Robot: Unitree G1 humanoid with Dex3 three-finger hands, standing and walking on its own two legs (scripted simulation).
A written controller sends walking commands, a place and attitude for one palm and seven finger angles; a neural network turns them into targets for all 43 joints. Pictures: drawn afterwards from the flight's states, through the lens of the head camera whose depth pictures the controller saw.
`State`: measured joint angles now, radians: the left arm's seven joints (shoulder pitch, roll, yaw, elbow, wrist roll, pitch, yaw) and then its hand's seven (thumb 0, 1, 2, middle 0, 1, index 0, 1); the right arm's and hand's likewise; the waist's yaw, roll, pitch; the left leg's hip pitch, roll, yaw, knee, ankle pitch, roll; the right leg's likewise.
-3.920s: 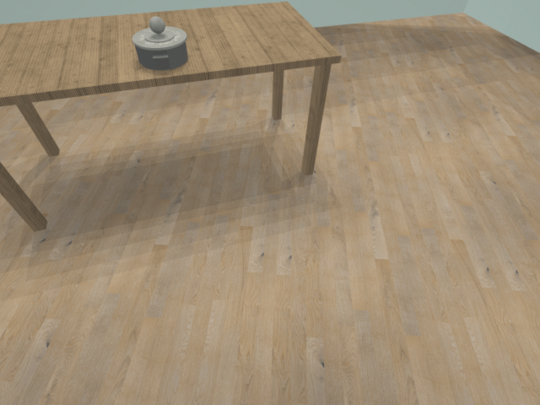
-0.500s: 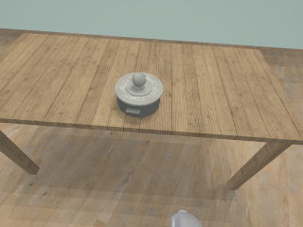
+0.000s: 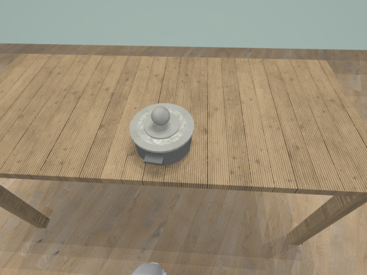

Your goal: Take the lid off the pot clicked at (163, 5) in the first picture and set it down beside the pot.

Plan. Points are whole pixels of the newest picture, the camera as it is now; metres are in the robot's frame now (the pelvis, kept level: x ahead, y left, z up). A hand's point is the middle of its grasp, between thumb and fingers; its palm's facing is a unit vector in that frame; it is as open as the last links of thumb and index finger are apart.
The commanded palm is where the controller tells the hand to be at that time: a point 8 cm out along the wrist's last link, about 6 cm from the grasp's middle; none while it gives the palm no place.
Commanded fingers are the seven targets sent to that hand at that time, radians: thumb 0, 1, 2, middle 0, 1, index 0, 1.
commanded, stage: come to a stop and stand still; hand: left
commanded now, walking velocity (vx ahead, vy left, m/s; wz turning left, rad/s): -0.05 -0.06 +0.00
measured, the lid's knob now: (160, 115) +0.51 +0.11 +0.02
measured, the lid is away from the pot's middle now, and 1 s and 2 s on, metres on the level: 0.00 0.00 0.00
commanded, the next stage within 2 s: look again from close up in 1.24 s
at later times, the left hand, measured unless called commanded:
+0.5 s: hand out of the picture -0.05 +0.21 -0.17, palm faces +0.02 -0.98 -0.20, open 7.4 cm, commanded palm none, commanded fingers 0.00 0.90 0.90 -0.20 -0.30 -0.20 -0.30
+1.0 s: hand out of the picture -0.04 +0.18 -0.19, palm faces +0.05 -0.99 -0.16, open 7.4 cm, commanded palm none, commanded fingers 0.00 0.90 0.90 -0.20 -0.30 -0.20 -0.30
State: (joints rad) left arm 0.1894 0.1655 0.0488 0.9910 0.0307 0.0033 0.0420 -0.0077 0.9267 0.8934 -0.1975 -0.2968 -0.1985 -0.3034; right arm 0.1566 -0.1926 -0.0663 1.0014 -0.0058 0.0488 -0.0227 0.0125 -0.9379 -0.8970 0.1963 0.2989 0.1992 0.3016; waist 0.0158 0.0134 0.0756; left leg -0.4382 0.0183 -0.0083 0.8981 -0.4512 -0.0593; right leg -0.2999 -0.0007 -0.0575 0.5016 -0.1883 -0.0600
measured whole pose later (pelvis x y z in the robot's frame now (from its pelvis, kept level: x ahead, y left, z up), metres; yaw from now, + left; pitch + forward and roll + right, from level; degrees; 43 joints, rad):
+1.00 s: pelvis +0.00 +0.03 -0.01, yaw -2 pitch -2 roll +1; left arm 0.34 0.13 0.03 1.14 0.02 0.01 0.05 0.00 0.91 0.89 -0.20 -0.30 -0.20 -0.30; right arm 0.18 -0.14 -0.04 1.06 -0.01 0.00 -0.03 0.01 -0.91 -0.90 0.20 0.30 0.20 0.30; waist 0.03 -0.06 0.07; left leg -0.26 -0.04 0.08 0.58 -0.26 0.05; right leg -0.10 -0.02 0.01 0.67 -0.48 -0.01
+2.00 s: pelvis +0.03 +0.00 +0.00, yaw -1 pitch -1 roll +0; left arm 0.31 0.17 -0.02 1.03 0.01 -0.02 0.05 0.01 0.92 0.89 -0.20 -0.30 -0.20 -0.30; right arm 0.24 -0.16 0.01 1.07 0.00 -0.01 -0.02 0.01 -0.93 -0.90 0.20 0.30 0.20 0.30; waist 0.01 -0.04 0.02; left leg -0.22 0.01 0.04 0.50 -0.27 0.01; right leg -0.11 0.03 -0.05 0.46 -0.35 -0.05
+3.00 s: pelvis -0.01 +0.01 +0.00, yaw +0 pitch -2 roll -1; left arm 0.51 0.23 0.09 0.23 -0.02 -0.05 0.07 0.01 0.90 0.89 -1.22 -1.42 -1.22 -1.42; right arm 0.21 -0.21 0.03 0.58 0.02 -0.08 -0.07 0.01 -0.91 -0.90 0.20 0.30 0.20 0.30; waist 0.04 0.01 0.03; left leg -0.27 -0.01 0.02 0.51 -0.22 0.03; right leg -0.16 0.02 -0.08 0.48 -0.30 -0.03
